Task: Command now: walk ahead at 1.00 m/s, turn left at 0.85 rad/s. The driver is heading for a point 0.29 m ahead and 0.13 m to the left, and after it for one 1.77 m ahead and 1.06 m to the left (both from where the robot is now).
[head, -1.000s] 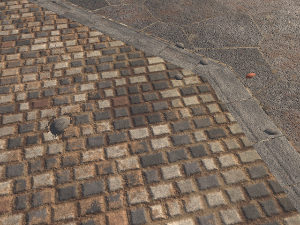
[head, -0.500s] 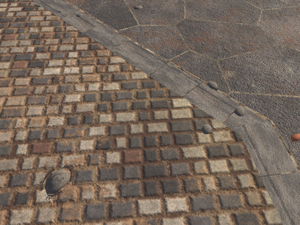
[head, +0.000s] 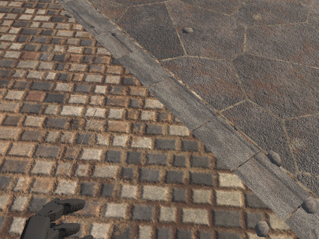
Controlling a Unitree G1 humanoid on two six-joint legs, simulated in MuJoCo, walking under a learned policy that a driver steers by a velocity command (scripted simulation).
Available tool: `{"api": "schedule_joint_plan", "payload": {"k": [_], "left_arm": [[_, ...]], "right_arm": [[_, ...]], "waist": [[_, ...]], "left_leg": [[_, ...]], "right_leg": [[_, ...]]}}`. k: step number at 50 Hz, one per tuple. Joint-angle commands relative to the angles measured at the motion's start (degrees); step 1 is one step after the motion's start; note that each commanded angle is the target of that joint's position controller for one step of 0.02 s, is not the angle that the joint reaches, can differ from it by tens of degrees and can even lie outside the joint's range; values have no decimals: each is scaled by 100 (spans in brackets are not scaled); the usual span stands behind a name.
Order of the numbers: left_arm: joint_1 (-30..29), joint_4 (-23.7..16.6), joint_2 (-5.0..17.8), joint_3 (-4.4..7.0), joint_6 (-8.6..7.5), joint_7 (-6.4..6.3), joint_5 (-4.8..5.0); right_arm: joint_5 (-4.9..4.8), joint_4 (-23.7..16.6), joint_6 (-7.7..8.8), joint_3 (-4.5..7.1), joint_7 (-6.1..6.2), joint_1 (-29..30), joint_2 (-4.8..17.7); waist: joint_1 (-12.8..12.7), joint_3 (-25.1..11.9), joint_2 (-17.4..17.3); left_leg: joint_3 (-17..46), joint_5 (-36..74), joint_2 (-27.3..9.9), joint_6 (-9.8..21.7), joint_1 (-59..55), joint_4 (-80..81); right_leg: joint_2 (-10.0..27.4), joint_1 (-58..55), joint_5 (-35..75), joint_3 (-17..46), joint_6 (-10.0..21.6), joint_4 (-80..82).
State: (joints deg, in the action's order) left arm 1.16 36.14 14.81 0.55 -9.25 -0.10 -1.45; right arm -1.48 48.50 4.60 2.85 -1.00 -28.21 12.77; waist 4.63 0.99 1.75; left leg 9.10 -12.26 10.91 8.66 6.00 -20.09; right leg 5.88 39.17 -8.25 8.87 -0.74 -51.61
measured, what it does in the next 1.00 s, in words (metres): walks ahead, turning left: right foot, then left foot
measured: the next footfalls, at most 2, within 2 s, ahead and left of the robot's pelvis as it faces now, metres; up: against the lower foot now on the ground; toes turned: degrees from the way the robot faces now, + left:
right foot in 0.18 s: +0.41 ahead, -0.15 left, +0.00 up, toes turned +17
left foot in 0.60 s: +0.45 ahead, +0.15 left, +0.00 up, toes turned +37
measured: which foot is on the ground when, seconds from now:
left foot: down 0.00-0.18, up 0.20-0.58, down 0.60-1.00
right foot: up 0.00-0.16, down 0.18-0.60, up 0.62-1.00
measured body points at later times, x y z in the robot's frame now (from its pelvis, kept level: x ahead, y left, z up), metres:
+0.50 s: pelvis +0.33 -0.04 +0.00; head +0.37 +0.01 +0.44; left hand +0.26 +0.27 -0.13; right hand +0.66 -0.19 -0.06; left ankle +0.41 +0.13 -0.69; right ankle +0.38 -0.17 -0.74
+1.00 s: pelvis +0.45 +0.01 -0.01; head +0.46 +0.04 +0.44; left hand +0.33 +0.32 -0.10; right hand +0.79 -0.01 -0.07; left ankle +0.42 +0.13 -0.74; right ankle +0.59 -0.03 -0.73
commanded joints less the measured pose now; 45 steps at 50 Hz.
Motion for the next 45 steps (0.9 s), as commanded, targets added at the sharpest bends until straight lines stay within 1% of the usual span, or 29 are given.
{"api": "schedule_joint_plan", "payload": {"k": [1, 5, 6, 7, 8, 9, 10, 11, 12, 13, 14, 15, 17, 18, 20, 23, 27, 29, 30, 31, 32, 33, 34, 35, 36, 37, 39, 42, 45], "left_arm": [[-553, -545, 197, 75, -22, -5, 11], [-889, -834, 579, 295, -29, -29, 287], [-901, -873, 700, 355, -57, -31, 286], [-631, -850, 878, 460, -98, -44, 259], [95, -762, 997, 554, -133, -52, 201], [1465, -583, 1134, 582, -112, -80, 99], [2133, -398, 1542, 616, -39, -24, -101], [2186, -321, 1316, 612, 66, 55, 45], [1782, -540, 727, 495, 202, -34, 24], [1383, -488, 521, 400, 332, -85, 3], [1190, -397, 532, 384, 388, -94, 10], [1056, -268, 555, 383, 389, -102, 0], [632, -74, 581, 418, 368, -75, 65], [490, 0, 664, 456, 358, -74, 89], [323, 106, 942, 559, 385, -97, 112], [12, 171, 1089, 599, 433, -109, 248], [146, 297, 1345, 698, 504, -58, 385], [189, 332, 1327, 715, 576, -44, 454], [440, 359, 1159, 669, 619, -11, 387], [838, 190, 581, 484, 636, 28, 54], [1047, 22, 811, 453, 619, 46, 35], [556, 10, 1163, 512, 585, 55, 176], [327, -48, 1133, 500, 579, 28, 185], [338, 68, 1062, 496, 605, -40, 96], [343, 75, 1110, 512, 645, -79, 47], [331, 95, 1101, 517, 683, -62, 49], [362, 160, 891, 470, 715, -43, 70], [282, 177, 699, 407, 769, -18, 119], [175, 149, 712, 427, 807, 8, 147]], "right_arm": [[-47, -626, 98, 218, 127, 588, 913], [-182, -497, 64, 260, 165, 299, 877], [-176, -454, 8, 290, 194, 253, 884], [-136, -447, -66, 328, 216, 256, 928], [-92, -541, -134, 346, 212, 434, 973], [53, -812, -183, 255, 200, 761, 729], [36, -920, -183, 29, 160, -443, -41], [-72, -978, -232, 21, 151, -659, 689], [-96, -1123, -314, 144, 187, 225, 1091], [-34, -1300, -380, 205, 222, 879, 1253], [62, -1407, -414, 258, 221, 1223, 1253], [35, -1497, -460, 273, 179, 1233, 1073], [-55, -1587, -562, 172, 157, 1129, 600], [-28, -1647, -587, 166, 164, 1249, 569], [18, -1638, -621, 197, 117, 1292, 680], [37, -1579, -664, 238, -42, 1490, 814], [45, -1783, -760, 410, -190, 1944, 1185], [51, -1677, -739, 562, -151, 1448, 1375], [64, -1494, -699, 719, -41, 761, 1658], [22, -1650, -683, 828, 81, 884, 2376], [280, -2053, -541, 756, 16, 1211, 2452], [234, -2118, -420, 674, -77, 1293, 2100], [116, -2070, -370, 621, -65, 1440, 1936], [9, -2079, -393, 563, -20, 1638, 1730], [3, -2145, -452, 520, 52, 1924, 1625], [73, -2236, -507, 514, 115, 2105, 1609], [133, -2256, -565, 549, 202, 2115, 1641], [69, -2228, -642, 590, 297, 2004, 1676], [72, -2244, -715, 581, 306, 2034, 1617]], "waist": [[-140, 487, -401], [12, 306, -689], [-15, 326, -704], [-181, 98, -733], [-631, -465, -783], [-1226, -1602, -815], [-714, -2965, 1679], [-727, -3632, 2102], [-976, -2659, 1414], [-949, -1621, 560], [-813, -957, 90], [-588, -562, 111], [-306, -153, 497], [-292, -106, 512], [-243, -418, 447], [-241, -526, 351], [-327, -347, 335], [-42, -505, 131], [226, -679, -363], [-289, -675, -2207], [-406, -1914, -2151], [-126, -1865, -1073], [-233, -1367, -759], [-391, -1062, -352], [-548, -921, -409], [-637, -887, -511], [-638, -976, -533], [-549, -1076, -552], [-461, -931, -844]], "left_leg": [[1133, 500, -856, 580, 2237, 912], [1793, 111, -1061, 312, 1191, 299], [1896, 686, -1084, 210, 734, -94], [1901, 1776, -1021, 47, 362, -761], [1714, 2745, -804, -219, 189, -1855], [1422, 2354, -717, -480, 907, -3656], [639, -2665, 188, -854, 2962, -5908], [546, -2571, -647, -931, 3596, -6984], [281, -2097, -972, -1018, 4017, -6996], [-126, -1679, -1154, -1102, 4031, -6720], [-293, -1551, -1291, -1160, 3888, -6492], [-336, -1492, -1475, -1125, 3647, -6133], [-549, -1380, -1673, -1125, 3261, -5236], [-618, -1182, -1700, -1167, 3183, -4827], [-657, -227, -1760, -1112, 2862, -4029], [-852, 937, -1668, -886, 2129, -2855], [-1216, 617, -1444, -583, 1741, -2030], [-1517, 634, -1045, -304, 976, -1373], [-1202, 1406, -874, 9, -70, -966], [935, 4407, -2160, 680, -1002, -860], [3362, 2623, -3090, 1841, -1683, -248], [3082, 1856, -2968, 1532, -1414, 80], [2624, 1359, -2706, 1201, -918, 109], [2250, 1080, -2416, 886, -446, 96], [1945, 1123, -2217, 733, 90, 96], [1732, 1260, -2002, 641, 487, 124], [1574, 1664, -1791, 613, 679, 51], [1785, 1194, -1687, 531, 781, -9], [2050, 342, -1553, 358, 1025, 16]], "right_leg": [[-563, -1622, 1596, -658, -183, 1500], [-723, -1990, 1616, -244, -242, 2466], [-773, -1917, 1374, -245, -174, 2704], [-892, -2199, 1144, -361, -52, 2835], [-796, -2993, 1394, -443, 137, 2918], [60, -4813, 1962, 47, 504, 2158], [2253, -7282, 3660, 2765, 1730, 1946], [2574, -7448, 1820, 4066, 1887, 2211], [2034, -6727, 1592, 2923, 1590, 2443], [1697, -5571, 2423, 1722, 1335, 2548], [1378, -4609, 3161, 1056, 1218, 2655], [1146, -3861, 3202, 582, 1115, 2871], [1019, -2919, 2978, -53, 1128, 3426], [1069, -2751, 3131, -276, 1205, 3588], [1179, -2843, 3100, -653, 1235, 3643], [1007, -2822, 2532, -1439, 955, 3543], [1077, -3147, 2353, -1800, 711, 2991], [913, -3172, 2900, -2076, 475, 1832], [582, -2516, 2330, -2152, 211, 533], [-206, -855, -2495, -2202, -233, -1347], [-865, 228, -3308, -755, -307, -2729], [-660, 365, -2731, -229, -160, -2687], [-571, 346, -2291, -188, -62, -2325], [-420, 196, -1992, -147, -72, -1877], [-389, -150, -1782, -125, -86, -1389], [-470, -535, -1620, -188, -115, -1080], [-710, -861, -1452, -284, -231, -422], [-904, -1104, -1113, -182, -336, 287], [-1006, -1370, -884, -121, -318, 806]]}}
